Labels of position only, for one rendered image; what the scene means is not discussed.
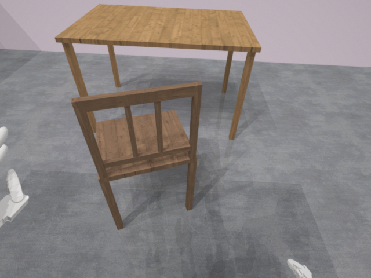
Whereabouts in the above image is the table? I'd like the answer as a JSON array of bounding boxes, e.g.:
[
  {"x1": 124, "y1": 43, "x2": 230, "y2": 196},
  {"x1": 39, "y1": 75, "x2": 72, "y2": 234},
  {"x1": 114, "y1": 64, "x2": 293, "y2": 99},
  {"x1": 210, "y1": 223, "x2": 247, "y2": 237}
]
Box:
[{"x1": 55, "y1": 4, "x2": 261, "y2": 140}]

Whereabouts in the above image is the left robot hand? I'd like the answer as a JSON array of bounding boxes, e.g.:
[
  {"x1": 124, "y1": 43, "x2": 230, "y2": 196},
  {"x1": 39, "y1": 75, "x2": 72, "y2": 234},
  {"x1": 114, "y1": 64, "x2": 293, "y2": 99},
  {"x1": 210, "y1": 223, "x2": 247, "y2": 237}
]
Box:
[{"x1": 0, "y1": 127, "x2": 29, "y2": 227}]

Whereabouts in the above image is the chair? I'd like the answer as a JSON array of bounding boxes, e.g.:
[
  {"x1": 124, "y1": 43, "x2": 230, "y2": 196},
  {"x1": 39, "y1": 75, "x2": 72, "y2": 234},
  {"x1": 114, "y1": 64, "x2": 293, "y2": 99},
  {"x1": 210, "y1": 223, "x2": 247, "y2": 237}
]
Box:
[{"x1": 71, "y1": 82, "x2": 202, "y2": 230}]

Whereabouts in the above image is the right robot hand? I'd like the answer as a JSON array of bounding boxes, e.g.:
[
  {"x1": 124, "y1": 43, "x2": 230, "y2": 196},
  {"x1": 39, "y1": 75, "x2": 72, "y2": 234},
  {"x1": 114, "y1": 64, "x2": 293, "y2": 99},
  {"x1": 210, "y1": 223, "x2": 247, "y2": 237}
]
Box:
[{"x1": 288, "y1": 259, "x2": 312, "y2": 278}]

